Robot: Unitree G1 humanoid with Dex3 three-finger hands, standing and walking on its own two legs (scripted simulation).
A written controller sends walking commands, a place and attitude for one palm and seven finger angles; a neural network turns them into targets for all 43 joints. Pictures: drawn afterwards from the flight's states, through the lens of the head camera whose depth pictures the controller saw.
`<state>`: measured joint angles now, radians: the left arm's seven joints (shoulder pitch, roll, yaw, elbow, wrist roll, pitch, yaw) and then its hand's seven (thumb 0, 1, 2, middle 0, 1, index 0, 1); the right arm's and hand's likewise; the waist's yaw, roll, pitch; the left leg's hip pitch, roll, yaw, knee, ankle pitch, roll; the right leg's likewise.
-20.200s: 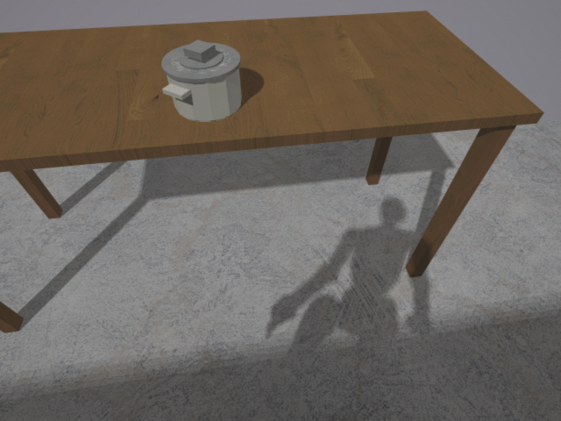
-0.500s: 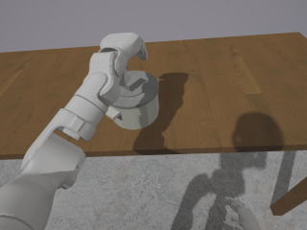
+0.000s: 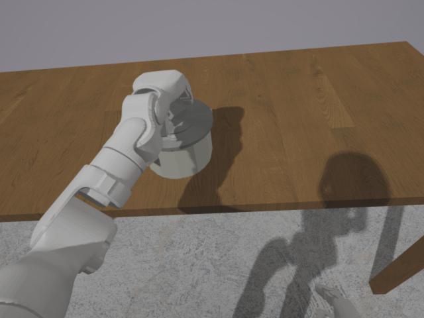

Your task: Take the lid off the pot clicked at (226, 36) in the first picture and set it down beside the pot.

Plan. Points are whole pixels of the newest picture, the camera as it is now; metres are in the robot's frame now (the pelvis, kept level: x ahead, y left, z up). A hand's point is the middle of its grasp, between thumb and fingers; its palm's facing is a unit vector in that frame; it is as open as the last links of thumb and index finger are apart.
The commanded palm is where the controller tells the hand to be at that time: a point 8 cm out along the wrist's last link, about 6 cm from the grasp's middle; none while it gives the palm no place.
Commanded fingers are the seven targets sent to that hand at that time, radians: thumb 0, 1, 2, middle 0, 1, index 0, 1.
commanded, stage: lower the open fingers around the knob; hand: left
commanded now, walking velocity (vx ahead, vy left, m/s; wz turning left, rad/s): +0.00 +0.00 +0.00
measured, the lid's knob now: (171, 112) +0.48 +0.08 +0.15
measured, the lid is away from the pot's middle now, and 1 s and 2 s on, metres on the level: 0.00 0.00 0.01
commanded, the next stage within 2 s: close the fingers and squeeze the knob in 0.32 s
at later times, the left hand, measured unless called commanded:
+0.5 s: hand (166, 119) +0.44 +0.09 +0.17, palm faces -0.22 -0.08 -0.97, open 10.2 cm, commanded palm +0.42 +0.10 +0.23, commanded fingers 0.00 -0.24 1.38 -0.85 -0.08 -0.85 -0.08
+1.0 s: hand (161, 115) +0.45 +0.10 +0.17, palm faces -0.21 -0.08 -0.98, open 8.6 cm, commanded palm +0.43 +0.11 +0.23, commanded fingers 0.00 0.08 1.21 -0.78 -0.65 -0.78 -0.65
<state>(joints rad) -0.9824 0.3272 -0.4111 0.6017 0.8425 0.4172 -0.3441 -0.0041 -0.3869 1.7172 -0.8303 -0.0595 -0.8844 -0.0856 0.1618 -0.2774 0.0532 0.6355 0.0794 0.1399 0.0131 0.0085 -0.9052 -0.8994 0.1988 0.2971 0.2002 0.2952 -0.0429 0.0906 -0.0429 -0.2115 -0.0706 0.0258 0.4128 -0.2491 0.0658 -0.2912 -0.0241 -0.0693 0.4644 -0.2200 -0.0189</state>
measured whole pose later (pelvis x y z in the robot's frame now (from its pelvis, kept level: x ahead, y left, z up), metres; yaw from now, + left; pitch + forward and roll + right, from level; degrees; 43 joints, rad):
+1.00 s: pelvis +0.00 +0.01 +0.00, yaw -1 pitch +3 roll +0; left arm -1.00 0.34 -0.36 0.69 0.84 0.39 -0.33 0.00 -0.03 1.27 -0.78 -0.47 -0.78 -0.47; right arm 0.19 -0.28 0.05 0.64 0.08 0.13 0.00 0.01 -0.90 -0.90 0.20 0.30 0.20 0.30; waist -0.06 0.08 -0.04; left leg -0.22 -0.07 0.04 0.41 -0.24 0.07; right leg -0.30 -0.02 -0.06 0.45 -0.21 -0.01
